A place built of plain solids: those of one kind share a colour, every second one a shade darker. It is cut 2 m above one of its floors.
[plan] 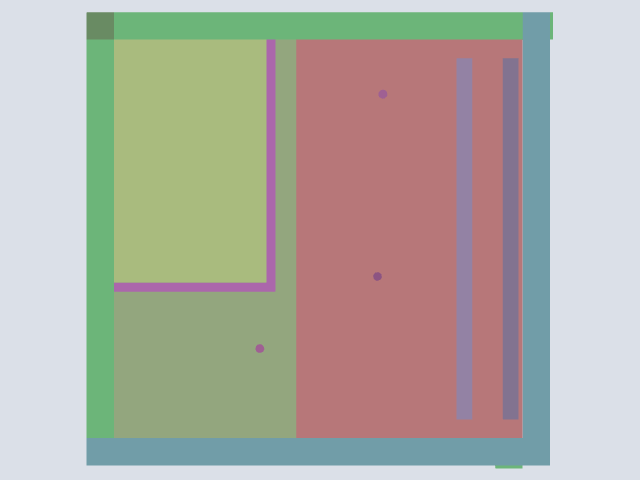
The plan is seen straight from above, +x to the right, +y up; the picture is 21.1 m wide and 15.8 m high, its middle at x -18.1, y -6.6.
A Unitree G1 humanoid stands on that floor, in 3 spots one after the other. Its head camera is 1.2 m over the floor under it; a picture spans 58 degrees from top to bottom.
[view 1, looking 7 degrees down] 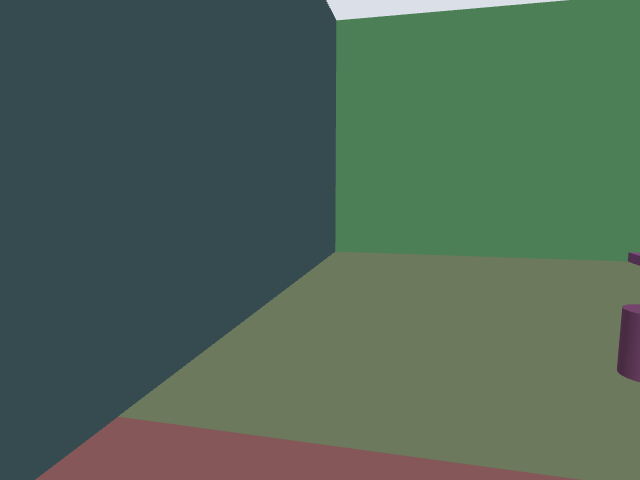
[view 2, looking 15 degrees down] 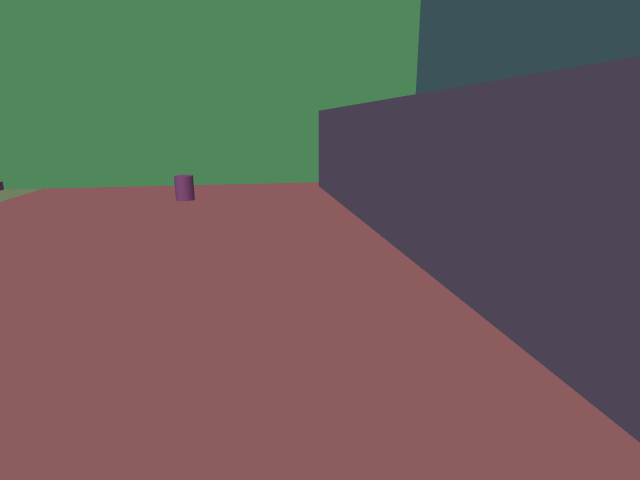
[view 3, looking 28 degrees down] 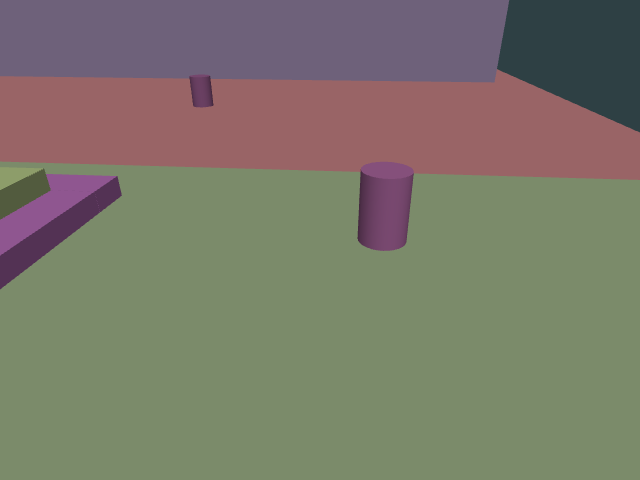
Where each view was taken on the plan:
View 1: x -17.03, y -11.60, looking -167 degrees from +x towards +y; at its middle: wall_wing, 6.81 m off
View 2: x -15.08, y -9.10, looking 80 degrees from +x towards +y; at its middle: floor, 4.64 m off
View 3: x -22.37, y -10.00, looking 5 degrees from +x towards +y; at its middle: floor_kidend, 2.56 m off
